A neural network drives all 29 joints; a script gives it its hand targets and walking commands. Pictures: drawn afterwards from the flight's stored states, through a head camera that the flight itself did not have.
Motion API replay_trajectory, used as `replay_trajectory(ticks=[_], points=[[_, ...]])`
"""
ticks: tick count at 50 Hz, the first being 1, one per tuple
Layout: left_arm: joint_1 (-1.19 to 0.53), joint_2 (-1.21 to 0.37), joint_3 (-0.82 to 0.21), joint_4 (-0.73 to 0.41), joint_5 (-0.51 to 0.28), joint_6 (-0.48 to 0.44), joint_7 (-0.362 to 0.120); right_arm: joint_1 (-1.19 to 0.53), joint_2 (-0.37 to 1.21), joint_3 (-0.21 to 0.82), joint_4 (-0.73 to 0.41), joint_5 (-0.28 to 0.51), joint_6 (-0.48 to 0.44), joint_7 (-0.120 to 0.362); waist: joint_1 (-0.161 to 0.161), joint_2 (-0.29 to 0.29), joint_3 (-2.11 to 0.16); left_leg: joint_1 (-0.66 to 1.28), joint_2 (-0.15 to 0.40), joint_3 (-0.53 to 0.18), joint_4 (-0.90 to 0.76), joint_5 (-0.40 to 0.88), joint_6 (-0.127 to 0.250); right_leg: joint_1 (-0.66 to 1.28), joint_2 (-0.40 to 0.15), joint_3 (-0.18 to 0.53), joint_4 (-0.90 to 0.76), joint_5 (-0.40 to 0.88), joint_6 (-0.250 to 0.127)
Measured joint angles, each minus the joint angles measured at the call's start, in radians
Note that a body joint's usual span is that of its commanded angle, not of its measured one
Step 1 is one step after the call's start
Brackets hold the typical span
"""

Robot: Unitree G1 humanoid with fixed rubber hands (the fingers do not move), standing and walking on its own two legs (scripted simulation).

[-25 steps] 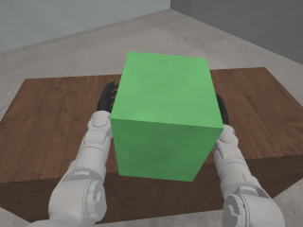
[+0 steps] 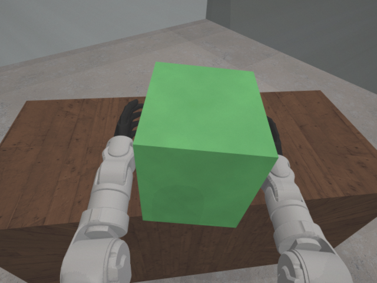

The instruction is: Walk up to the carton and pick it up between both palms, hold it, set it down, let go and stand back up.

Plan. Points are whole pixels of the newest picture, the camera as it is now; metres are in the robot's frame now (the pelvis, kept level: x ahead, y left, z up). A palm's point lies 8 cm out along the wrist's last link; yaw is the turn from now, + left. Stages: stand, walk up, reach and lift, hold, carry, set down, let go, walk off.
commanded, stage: reach and lift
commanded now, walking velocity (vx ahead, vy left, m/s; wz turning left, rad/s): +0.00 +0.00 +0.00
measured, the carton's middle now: (197, 147) +0.41 +0.00 +0.08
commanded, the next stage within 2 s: hold in 1.48 s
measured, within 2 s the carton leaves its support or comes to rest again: neither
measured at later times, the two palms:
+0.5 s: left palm (122, 128) +0.37 +0.15 +0.17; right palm (281, 148) +0.35 -0.17 +0.14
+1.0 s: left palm (124, 118) +0.36 +0.14 +0.20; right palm (292, 141) +0.35 -0.18 +0.17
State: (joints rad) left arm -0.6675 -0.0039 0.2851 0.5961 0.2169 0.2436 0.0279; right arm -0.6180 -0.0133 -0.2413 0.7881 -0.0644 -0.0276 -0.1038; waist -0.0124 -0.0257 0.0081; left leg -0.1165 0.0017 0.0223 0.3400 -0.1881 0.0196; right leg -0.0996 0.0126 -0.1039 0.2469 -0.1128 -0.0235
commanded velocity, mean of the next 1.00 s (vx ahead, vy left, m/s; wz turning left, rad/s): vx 0.00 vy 0.00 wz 0.00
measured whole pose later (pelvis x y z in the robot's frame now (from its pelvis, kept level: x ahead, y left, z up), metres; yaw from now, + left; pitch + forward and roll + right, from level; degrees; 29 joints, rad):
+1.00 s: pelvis -0.02 -0.01 +0.00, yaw +0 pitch -9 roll +0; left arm -0.71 -0.02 0.33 0.26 0.31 0.66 -0.04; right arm -0.70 -0.06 -0.12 0.64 0.11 0.25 -0.13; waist -0.08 -0.05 0.05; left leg -0.01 0.00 0.02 0.33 -0.17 0.02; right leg -0.01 0.01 -0.09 0.28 -0.12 -0.03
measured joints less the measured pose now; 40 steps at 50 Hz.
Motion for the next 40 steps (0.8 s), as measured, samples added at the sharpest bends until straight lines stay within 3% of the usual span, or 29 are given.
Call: replay_trajectory(ticks=[9, 20, 28, 40], points=[[0.023, -0.016, 0.001, -0.159, 0.036, 0.141, -0.017, 0.007, -0.035, 0.099, -0.092, 0.101, 0.105, -0.023, -0.036, -0.014, 0.029, 0.077, -0.003, -0.004, -0.004, -0.013, 0.002, 0.077, -0.001, 0.000, -0.001, -0.015, 0.004], [0.064, -0.028, -0.009, -0.321, 0.065, 0.266, -0.032, 0.023, -0.044, 0.144, -0.166, 0.154, 0.169, -0.025, -0.057, -0.019, 0.057, 0.101, -0.003, -0.004, 0.015, -0.022, 0.004, 0.103, -0.001, 0.003, 0.013, -0.021, 0.006], [0.059, -0.026, -0.015, -0.373, 0.065, 0.324, -0.032, 0.021, -0.049, 0.152, -0.206, 0.169, 0.208, -0.027, -0.061, -0.010, 0.056, 0.096, -0.005, -0.004, 0.021, -0.016, 0.006, 0.095, -0.003, 0.005, 0.024, -0.017, 0.006], [-0.006, -0.020, 0.020, -0.362, 0.079, 0.390, -0.056, -0.041, -0.049, 0.139, -0.179, 0.174, 0.262, -0.025, -0.066, -0.019, 0.047, 0.107, -0.005, 0.000, 0.003, 0.005, 0.002, 0.095, -0.002, 0.011, 0.027, -0.007, -0.001]])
